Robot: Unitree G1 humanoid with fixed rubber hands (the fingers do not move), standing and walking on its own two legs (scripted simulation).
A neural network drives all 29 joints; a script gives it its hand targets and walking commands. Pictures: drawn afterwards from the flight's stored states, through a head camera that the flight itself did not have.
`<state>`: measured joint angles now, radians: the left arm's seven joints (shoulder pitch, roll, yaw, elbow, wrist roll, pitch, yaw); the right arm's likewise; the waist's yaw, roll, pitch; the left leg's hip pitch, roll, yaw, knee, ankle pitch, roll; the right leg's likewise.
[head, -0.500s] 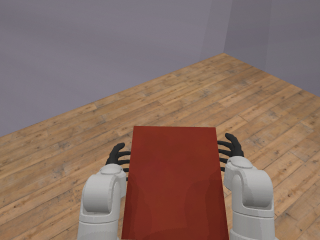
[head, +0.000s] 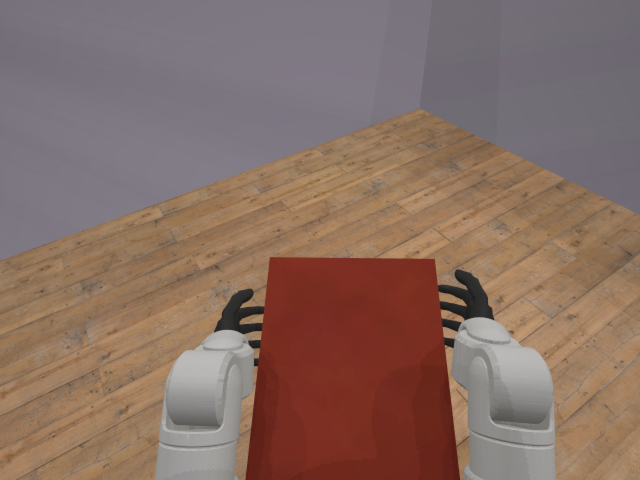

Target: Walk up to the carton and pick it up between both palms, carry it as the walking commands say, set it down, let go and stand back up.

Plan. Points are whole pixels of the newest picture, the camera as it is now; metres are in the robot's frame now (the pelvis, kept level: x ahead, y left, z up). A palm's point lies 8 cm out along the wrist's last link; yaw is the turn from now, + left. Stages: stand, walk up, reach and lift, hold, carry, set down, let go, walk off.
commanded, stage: carry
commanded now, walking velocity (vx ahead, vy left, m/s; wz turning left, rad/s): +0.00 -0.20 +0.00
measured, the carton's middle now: (349, 374) +0.28 -0.01 +0.01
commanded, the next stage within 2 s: none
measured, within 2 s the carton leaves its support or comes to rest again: neither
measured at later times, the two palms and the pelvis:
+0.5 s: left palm (386, 368) +0.23 -0.05 +0.11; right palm out of the picture +0.25 -0.32 +0.12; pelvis -0.04 -0.18 +0.01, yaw -1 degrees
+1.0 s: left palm (542, 410) +0.20 -0.20 +0.09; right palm out of the picture +0.21 -0.47 +0.10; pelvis -0.07 -0.33 +0.00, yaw +0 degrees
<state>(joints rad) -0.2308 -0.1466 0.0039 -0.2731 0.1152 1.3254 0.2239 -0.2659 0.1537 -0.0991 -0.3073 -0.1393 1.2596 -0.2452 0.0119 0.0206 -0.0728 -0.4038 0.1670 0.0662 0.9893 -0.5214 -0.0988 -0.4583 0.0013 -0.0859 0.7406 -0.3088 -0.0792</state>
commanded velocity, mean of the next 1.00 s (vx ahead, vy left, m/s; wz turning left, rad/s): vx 0.00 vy -0.18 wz -0.10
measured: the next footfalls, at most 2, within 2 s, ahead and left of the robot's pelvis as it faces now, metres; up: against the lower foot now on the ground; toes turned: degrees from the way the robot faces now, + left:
left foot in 0.22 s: +0.00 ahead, +0.02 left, +0.00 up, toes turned +11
right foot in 0.46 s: +0.03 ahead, -0.29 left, +0.00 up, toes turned -5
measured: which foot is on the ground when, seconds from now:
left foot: up 0.00-0.20, down 0.22-0.48, up 0.50-0.78, down 0.80-1.00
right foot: down 0.00-0.24, up 0.26-0.44, down 0.46-0.82, up 0.84-0.94, down 0.96-1.00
